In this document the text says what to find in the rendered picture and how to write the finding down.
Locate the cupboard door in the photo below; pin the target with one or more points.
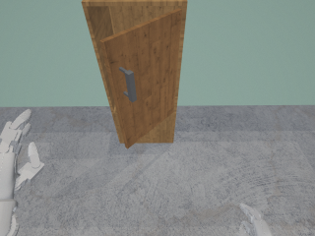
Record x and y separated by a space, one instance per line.
150 50

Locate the robot right hand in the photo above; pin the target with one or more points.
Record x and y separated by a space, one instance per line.
259 226

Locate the handle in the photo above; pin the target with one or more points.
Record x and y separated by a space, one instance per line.
130 83

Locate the robot left forearm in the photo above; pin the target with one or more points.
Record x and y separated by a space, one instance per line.
9 221

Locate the robot left hand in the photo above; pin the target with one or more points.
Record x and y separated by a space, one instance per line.
10 146

